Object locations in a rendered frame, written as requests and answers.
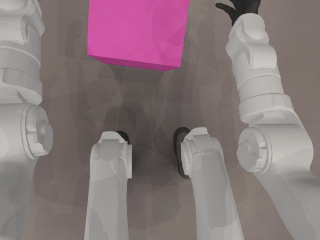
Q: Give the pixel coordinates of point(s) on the robot shin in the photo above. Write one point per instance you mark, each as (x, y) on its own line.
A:
(202, 131)
(95, 151)

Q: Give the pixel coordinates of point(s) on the robot right hand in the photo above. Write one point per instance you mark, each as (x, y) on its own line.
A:
(241, 7)

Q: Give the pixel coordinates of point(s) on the left robot forearm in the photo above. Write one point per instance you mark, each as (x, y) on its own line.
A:
(21, 28)

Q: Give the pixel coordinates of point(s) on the right robot forearm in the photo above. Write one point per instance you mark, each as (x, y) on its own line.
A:
(258, 80)

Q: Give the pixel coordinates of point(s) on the robot left upper arm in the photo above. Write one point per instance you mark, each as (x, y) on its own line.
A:
(25, 135)

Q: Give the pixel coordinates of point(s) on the robot right upper arm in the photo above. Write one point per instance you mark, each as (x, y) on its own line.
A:
(280, 156)

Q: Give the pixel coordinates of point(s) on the robot left shin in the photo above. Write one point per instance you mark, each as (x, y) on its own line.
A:
(95, 151)

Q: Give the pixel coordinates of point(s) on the carton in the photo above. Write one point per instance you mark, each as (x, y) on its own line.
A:
(147, 34)

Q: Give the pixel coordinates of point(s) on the robot right shin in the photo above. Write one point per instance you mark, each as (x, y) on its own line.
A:
(202, 131)

